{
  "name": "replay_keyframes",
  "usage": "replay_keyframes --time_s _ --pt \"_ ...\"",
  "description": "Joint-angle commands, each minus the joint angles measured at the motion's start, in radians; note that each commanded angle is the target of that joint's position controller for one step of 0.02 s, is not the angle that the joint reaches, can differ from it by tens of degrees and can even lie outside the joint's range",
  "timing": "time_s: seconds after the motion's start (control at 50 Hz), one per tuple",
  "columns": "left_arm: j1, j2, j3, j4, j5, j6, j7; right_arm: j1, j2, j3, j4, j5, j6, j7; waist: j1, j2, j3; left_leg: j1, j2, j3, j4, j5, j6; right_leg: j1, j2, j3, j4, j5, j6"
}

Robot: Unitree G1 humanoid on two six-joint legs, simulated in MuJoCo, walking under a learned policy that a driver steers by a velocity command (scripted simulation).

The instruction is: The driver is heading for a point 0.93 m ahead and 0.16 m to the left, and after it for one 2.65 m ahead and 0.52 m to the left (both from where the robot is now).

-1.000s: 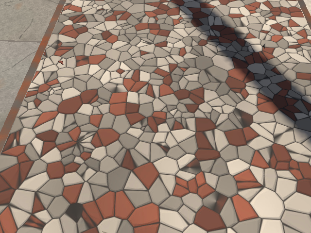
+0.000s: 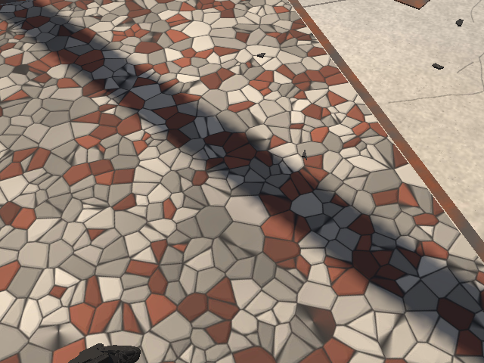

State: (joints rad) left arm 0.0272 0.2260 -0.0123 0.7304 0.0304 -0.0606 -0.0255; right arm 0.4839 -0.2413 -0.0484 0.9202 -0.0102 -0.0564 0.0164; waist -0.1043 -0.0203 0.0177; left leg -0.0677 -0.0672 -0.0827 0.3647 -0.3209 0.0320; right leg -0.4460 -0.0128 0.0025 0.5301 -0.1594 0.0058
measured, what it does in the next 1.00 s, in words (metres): walks ahead, turning left: right foot, then left foot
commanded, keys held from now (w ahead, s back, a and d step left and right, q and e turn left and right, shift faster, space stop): w+q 0.58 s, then w+e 0.42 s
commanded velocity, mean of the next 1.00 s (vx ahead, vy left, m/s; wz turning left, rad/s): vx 0.50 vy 0.00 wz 0.28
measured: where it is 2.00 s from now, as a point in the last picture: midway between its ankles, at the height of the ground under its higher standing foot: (161, 236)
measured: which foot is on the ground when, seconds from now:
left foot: down 0.00-0.04, up 0.06-0.50, down 0.52-1.00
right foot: up 0.00-0.00, down 0.02-0.52, up 0.54-1.00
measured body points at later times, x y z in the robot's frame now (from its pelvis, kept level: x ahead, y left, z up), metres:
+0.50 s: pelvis +0.23 +0.03 -0.01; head +0.27 +0.05 +0.44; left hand +0.13 +0.28 -0.15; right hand +0.52 -0.12 -0.10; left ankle +0.33 +0.15 -0.72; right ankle +0.11 -0.11 -0.74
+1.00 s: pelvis +0.48 +0.14 +0.00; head +0.50 +0.15 +0.44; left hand +0.54 +0.41 -0.13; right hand +0.55 -0.11 -0.14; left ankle +0.34 +0.14 -0.74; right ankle +0.67 +0.08 -0.70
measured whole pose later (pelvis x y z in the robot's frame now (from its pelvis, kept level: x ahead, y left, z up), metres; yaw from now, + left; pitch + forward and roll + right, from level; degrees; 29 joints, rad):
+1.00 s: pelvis +0.48 +0.14 +0.00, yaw +16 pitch +1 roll +1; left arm 0.16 0.24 0.03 0.82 0.03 -0.01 -0.05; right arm 0.39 -0.23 -0.03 0.92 -0.02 -0.08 -0.01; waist -0.04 -0.04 0.04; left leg 0.14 -0.11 0.13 0.14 -0.30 0.09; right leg -0.63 -0.04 -0.05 0.70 -0.01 -0.05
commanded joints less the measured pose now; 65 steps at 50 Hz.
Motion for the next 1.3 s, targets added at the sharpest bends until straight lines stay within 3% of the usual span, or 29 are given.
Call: replay_keyframes --time_s 0.02,0.04,0.06,0.08,0.1,0.14,0.22,0.3,0.44,0.48,0.52,0.54,0.56,0.58,0.6,0.62,0.68,0.74,0.82,0.94,1.0,1.06,1.1,1.12,1.14,1.16,1.2,1.24,1.3 --pt "0.24 0.185 0.064 0.004 0.017 -0.037 0.033 -0.077 -0.153 -0.038 -0.084 0.011 -0.017 -0.005 0.189 -0.001 -0.11 -0.24 0.129 -0.142 0.235 0.311 0.089 0.453 -0.084 0.106 -0.136 -0.063 -0.054" --pt "0.368 0.276 0.085 0.004 0.039 -0.037 0.047 -0.077 -0.061 -0.017 -0.132 0.029 -0.022 -0.006 0.233 -0.165 -0.24 -0.426 0.026 -0.016 0.523 0.011 0.05 0.674 -0.348 0.391 -0.207 -0.264 -0.114" --pt "0.366 0.309 0.102 0.02 0.019 -0.014 0.049 -0.035 -0.093 -0.024 -0.153 0.02 -0.009 -0.011 0.193 -0.261 -0.228 -0.604 -0.022 0.052 0.684 -0.233 0.049 0.644 -0.452 0.674 -0.304 -0.392 -0.197" --pt "0.304 0.212 0.082 0.003 0.01 -0.008 0.044 -0.039 -0.132 -0.034 -0.122 -0.002 0.008 -0.013 0.16 -0.119 -0.118 -0.632 0.058 0.006 0.772 -0.179 0.059 0.546 -0.411 0.6 -0.304 -0.454 -0.203" --pt "0.247 0.142 0.066 -0.005 0.002 -0.014 0.038 -0.079 -0.116 -0.034 -0.116 -0.008 0.013 -0.001 0.143 -0.061 -0.034 -0.627 0.088 0.003 0.773 -0.098 0.054 0.457 -0.351 0.464 -0.319 -0.358 -0.188" --pt "0.22 0.097 0.054 0.004 0.0 -0.028 0.038 -0.11 -0.096 -0.037 -0.12 -0.019 0.029 0.013 0.111 -0.092 0.014 -0.585 0.126 0.019 0.738 -0.02 0.031 0.366 -0.275 0.262 -0.355 -0.118 -0.15" --pt "0.272 0.111 0.066 0.042 -0.014 -0.055 0.035 -0.187 -0.073 -0.034 -0.155 -0.026 0.053 0.034 0.097 -0.07 -0.001 -0.624 0.134 0.038 0.75 0.093 0.0 0.385 -0.252 0.086 -0.365 0.194 -0.155" --pt "0.311 0.114 0.072 0.073 -0.011 -0.052 0.033 -0.326 -0.059 -0.022 -0.209 -0.026 0.057 0.052 0.114 -0.065 0.031 -0.672 0.142 0.067 0.613 0.216 -0.017 0.397 -0.235 -0.041 -0.377 0.267 -0.156" --pt "0.379 0.174 0.091 0.119 -0.009 -0.032 0.041 -0.502 -0.064 -0.005 -0.286 -0.033 0.053 0.069 0.149 -0.062 0.069 -0.523 0.103 0.193 0.29 0.204 0.059 0.474 -0.26 -0.179 -0.309 0.429 -0.119" --pt "0.388 0.205 0.097 0.131 -0.007 -0.017 0.047 -0.458 -0.082 -0.013 -0.281 -0.038 0.053 0.058 0.122 -0.08 0.024 -0.424 0.039 0.233 0.259 0.095 0.101 0.524 -0.263 -0.221 -0.157 0.744 -0.106" --pt "0.385 0.226 0.1 0.129 -0.01 0.002 0.049 -0.221 -0.122 -0.039 -0.212 -0.046 0.038 0.038 0.015 -0.046 -0.12 -0.124 -0.036 0.227 0.161 0.087 0.158 0.456 -0.243 -0.257 0.209 0.779 -0.084" --pt "0.395 0.192 0.089 0.099 -0.004 0.003 0.047 -0.066 -0.204 -0.068 -0.172 -0.054 0.034 0.019 -0.04 0.054 -0.231 0.139 0.114 0.009 0.124 -0.031 0.205 0.239 -0.215 -0.259 0.507 0.439 -0.053" --pt "0.421 0.083 0.067 0.022 -0.007 -0.002 0.024 -0.112 -0.325 -0.093 -0.195 -0.034 0.038 0.008 0.042 0.292 -0.302 0.405 0.398 -0.54 0.029 -0.033 0.346 -0.203 -0.012 -0.186 0.839 -0.409 0.011" --pt "0.274 0.172 0.084 -0.002 0.002 -0.012 0.022 -0.067 -0.303 -0.092 -0.205 -0.007 0.05 0.002 -0.035 0.112 -0.297 0.389 0.402 -0.632 -0.067 0.029 0.344 -0.308 -0.01 0.011 0.894 -0.353 0.005" --pt "0.246 0.151 0.077 -0.008 -0.02 -0.02 0.018 -0.122 -0.252 -0.077 -0.183 -0.007 0.051 -0.009 0.007 0.076 -0.16 0.277 0.392 -0.437 -0.068 0.159 0.315 -0.337 -0.068 0.012 0.854 -0.226 -0.011" --pt "0.279 0.133 0.068 0.019 -0.023 -0.028 0.02 -0.167 -0.178 -0.055 -0.177 -0.006 0.043 -0.012 0.056 0.024 -0.086 0.131 0.348 -0.325 -0.079 0.322 0.274 -0.259 -0.101 0.005 0.755 -0.164 -0.017" --pt "0.372 0.112 0.064 0.079 0.006 0.02 0.011 -0.227 -0.104 -0.024 -0.165 -0.003 0.005 -0.008 0.135 0.045 -0.059 -0.065 0.26 -0.127 -0.139 0.515 0.208 -0.064 -0.125 0.003 0.643 -0.141 -0.012" --pt "0.329 0.1 0.068 0.081 -0.004 0.041 -0.004 -0.18 -0.132 -0.029 -0.125 -0.004 -0.021 -0.004 0.131 0.051 -0.011 -0.072 0.241 -0.045 -0.201 0.515 0.177 -0.122 -0.119 0.004 0.578 -0.053 -0.017" --pt "0.195 0.098 0.074 0.056 -0.014 0.042 -0.008 -0.118 -0.124 -0.023 -0.09 -0.005 -0.03 -0.009 0.085 0.062 0.052 0.006 0.232 0.039 -0.241 0.498 0.115 -0.26 -0.078 0.053 0.456 0.082 -0.025" --pt "0.046 0.064 0.055 0.016 -0.003 0.032 -0.021 -0.076 -0.099 -0.004 -0.045 -0.007 -0.039 -0.03 0.05 0.065 0.091 0.115 0.248 0.154 -0.246 0.635 0.085 -0.258 -0.037 -0.038 0.205 0.192 -0.046" --pt "0.006 0.054 0.046 -0.01 -0.002 0.028 -0.027 -0.045 -0.114 -0.001 -0.013 -0.013 -0.033 -0.045 0.049 0.072 0.087 0.201 0.269 0.201 -0.168 0.87 0.07 -0.207 0.002 -0.109 0.1 0.121 -0.084" --pt "0.135 0.088 0.06 0.018 0.0 0.03 -0.017 -0.068 -0.164 -0.009 -0.004 -0.019 -0.021 -0.062 0.119 0.127 -0.006 0.248 0.29 0.237 0.077 1.299 0.05 -0.03 0.093 -0.167 0.079 -0.036 -0.152" --pt "0.391 0.15 0.093 0.09 0.014 0.018 -0.005 -0.117 -0.192 -0.015 -0.025 -0.018 -0.01 -0.06 0.249 0.103 -0.137 0.088 0.279 0.263 0.468 1.112 0.049 0.307 0.1 -0.091 -0.043 -0.037 -0.225" --pt "0.501 0.246 0.123 0.106 0.018 0.02 0.011 -0.123 -0.15 -0.003 -0.066 -0.015 -0.02 -0.052 0.28 -0.035 -0.233 -0.14 0.197 0.287 0.809 0.573 0.037 0.538 -0.128 0.196 -0.059 -0.055 -0.304" --pt "0.429 0.311 0.14 0.086 -0.001 0.031 0.013 -0.099 -0.092 0.002 -0.125 -0.001 -0.029 -0.03 0.183 -0.23 -0.285 -0.569 -0.034 0.156 1.124 -0.223 -0.007 0.763 -0.346 0.762 -0.178 0.047 -0.481" --pt "0.397 0.274 0.14 0.092 -0.036 0.036 0.011 -0.178 -0.134 0.002 -0.13 -0.023 -0.039 -0.024 0.208 -0.029 -0.205 -0.67 0.056 0.004 1.116 -0.127 0.009 0.702 -0.314 0.658 -0.215 0.021 -0.459" --pt "0.307 0.173 0.113 0.089 -0.027 0.036 0.016 -0.215 -0.131 0.003 -0.147 -0.007 -0.055 -0.017 0.131 0.078 -0.004 -0.622 0.131 0.025 0.943 -0.009 -0.002 0.429 -0.241 0.45 -0.278 0.136 -0.367" --pt "0.261 0.145 0.1 0.083 -0.03 0.022 0.023 -0.189 -0.112 0.01 -0.145 -0.037 -0.016 -0.014 0.078 0.058 0.015 -0.516 0.161 0.033 0.831 0.003 -0.039 0.294 -0.148 0.321 -0.305 0.243 -0.316" --pt "0.293 0.187 0.109 0.092 -0.033 0.0 0.018 -0.216 -0.093 0.014 -0.171 -0.042 0.019 -0.005 0.071 0.014 0.004 -0.503 0.16 0.074 0.713 0.054 -0.076 0.239 -0.093 0.259 -0.322 0.335 -0.306"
